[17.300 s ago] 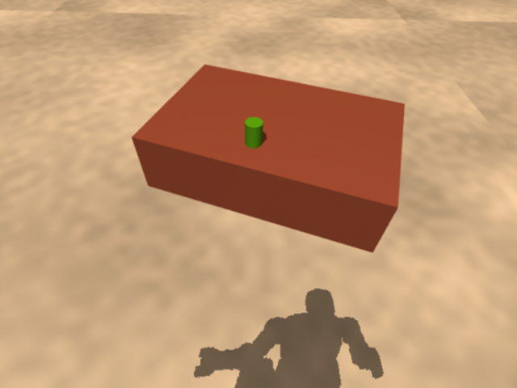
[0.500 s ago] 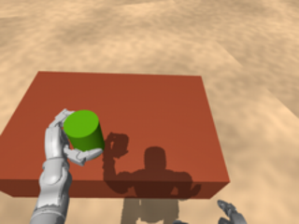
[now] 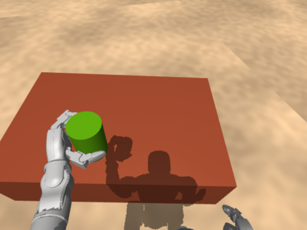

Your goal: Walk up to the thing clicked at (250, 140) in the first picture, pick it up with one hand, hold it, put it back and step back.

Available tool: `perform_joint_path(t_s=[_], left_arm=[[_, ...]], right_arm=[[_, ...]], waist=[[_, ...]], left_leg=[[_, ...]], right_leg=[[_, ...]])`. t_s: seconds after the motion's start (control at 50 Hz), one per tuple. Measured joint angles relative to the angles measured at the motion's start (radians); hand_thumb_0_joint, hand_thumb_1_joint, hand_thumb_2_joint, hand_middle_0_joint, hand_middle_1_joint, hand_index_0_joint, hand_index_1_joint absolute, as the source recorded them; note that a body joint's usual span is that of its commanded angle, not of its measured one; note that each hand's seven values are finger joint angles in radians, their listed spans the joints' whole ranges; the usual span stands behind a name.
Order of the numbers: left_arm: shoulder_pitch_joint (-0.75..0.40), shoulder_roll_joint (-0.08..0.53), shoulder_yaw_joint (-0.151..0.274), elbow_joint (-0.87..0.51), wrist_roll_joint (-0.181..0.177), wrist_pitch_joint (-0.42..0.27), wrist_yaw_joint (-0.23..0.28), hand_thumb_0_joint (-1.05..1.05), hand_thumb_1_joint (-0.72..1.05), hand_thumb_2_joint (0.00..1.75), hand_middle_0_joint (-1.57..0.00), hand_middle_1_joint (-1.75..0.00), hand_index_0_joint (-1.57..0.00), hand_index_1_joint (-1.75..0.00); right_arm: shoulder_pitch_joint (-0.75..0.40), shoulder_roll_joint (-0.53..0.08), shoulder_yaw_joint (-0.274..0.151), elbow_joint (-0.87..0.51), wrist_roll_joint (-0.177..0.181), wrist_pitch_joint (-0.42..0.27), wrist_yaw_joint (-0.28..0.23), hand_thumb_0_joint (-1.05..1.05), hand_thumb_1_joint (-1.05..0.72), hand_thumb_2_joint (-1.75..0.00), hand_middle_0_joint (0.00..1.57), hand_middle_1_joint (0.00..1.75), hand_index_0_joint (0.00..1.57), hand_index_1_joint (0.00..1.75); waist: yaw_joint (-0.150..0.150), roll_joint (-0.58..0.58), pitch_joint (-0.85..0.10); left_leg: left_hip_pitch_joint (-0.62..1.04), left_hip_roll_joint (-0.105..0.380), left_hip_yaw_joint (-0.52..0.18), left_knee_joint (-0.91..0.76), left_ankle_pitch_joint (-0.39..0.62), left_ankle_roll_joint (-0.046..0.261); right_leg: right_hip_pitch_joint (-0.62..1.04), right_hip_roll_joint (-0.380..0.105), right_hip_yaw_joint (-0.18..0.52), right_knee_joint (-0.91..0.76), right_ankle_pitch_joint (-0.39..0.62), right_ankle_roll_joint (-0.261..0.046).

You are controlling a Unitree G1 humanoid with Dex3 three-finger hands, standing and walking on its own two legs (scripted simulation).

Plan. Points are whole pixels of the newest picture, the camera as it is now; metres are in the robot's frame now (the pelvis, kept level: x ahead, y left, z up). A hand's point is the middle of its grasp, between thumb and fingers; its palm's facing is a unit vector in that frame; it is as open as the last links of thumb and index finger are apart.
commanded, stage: hold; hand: left
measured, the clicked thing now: (89, 137) +0.33 +0.16 +0.06
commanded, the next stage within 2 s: crouch in 1.46 s
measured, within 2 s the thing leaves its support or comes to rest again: neither
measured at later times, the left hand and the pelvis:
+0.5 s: hand (85, 138) +0.34 +0.18 +0.05, palm faces +0.20 -0.98 -0.01, open 11.3 cm; pelvis +0.00 +0.00 +0.00, yaw +0 degrees
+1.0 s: hand (86, 136) +0.34 +0.17 +0.05, palm faces +0.21 -0.98 -0.01, open 11.3 cm; pelvis +0.00 +0.00 +0.00, yaw +0 degrees
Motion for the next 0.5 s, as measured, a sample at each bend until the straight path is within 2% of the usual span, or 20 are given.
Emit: perform_joint_path(t_s=[0.5], left_arm=[[-0.002,-0.005,-0.009,0.010,0.008,-0.011,0.013,-0.01,-0.61,0.89,-0.73,-1.16,-0.73,-1.16]], right_arm=[[0.007,0.001,-0.002,0.003,-0.001,-0.001,0.004,0.02,-0.92,-0.91,0.20,0.30,0.20,0.30]], waist=[[-0.001,-0.003,0.000]], left_leg=[[-0.002,-0.002,0.000,-0.003,0.001,0.000]], right_leg=[[-0.003,-0.002,0.001,-0.001,-0.001,0.001]])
